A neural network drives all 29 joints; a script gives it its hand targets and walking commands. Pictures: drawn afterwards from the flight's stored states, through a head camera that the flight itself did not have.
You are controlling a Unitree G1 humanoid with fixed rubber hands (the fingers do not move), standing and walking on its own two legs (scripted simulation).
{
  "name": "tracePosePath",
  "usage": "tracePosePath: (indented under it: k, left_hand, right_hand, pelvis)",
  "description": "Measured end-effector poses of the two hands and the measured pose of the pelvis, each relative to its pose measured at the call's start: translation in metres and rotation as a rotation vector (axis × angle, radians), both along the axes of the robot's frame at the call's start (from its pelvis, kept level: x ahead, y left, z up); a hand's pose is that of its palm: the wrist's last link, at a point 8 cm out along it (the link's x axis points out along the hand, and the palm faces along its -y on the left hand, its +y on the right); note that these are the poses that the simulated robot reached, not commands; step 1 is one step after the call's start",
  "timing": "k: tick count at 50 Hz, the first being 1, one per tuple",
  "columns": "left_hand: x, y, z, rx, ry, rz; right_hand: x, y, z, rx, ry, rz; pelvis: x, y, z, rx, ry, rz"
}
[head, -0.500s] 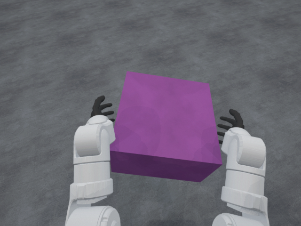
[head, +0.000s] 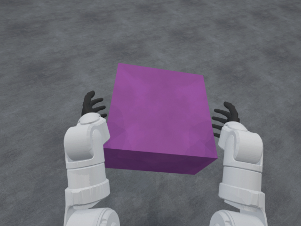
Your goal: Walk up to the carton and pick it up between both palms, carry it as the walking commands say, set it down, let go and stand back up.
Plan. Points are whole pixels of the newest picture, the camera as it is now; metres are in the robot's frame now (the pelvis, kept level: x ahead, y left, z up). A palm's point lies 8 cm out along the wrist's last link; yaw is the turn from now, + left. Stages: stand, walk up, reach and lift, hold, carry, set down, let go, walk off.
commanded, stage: carry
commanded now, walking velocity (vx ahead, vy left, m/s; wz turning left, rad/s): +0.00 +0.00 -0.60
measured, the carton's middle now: (156, 119) +0.43 +0.05 +0.02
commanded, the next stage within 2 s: none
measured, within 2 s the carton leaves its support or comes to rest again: neither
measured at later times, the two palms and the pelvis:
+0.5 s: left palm (178, 128) +0.35 +0.00 +0.10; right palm out of the picture +0.25 -0.32 +0.11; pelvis -0.04 -0.04 -0.01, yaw -14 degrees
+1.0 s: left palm (216, 153) +0.30 -0.09 +0.10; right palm out of the picture +0.14 -0.39 +0.08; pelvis -0.08 -0.07 -0.02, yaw -31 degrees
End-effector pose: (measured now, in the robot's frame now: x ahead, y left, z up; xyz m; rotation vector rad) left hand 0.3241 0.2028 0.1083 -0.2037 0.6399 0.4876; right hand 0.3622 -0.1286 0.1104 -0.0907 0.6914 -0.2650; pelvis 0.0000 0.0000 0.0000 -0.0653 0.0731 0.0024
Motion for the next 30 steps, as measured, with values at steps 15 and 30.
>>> tracePosePath:
  k: [15, 30]
  left_hand:
    - [0.035, -0.18, -0.004, 0.141, 0.035, -0.38]
    - [0.014, -0.186, -0.011, 0.029, -0.028, -0.467]
  right_hand:
    - [-0.08, -0.171, -0.039, 0.121, 0.024, -0.369]
    - [-0.12, -0.174, 0.003, -0.003, -0.056, -0.449]
  pelvis:
    - [-0.012, -0.047, -0.011, 0.101, -0.031, -0.164]
    - [-0.047, -0.028, -0.013, 0.075, -0.015, -0.273]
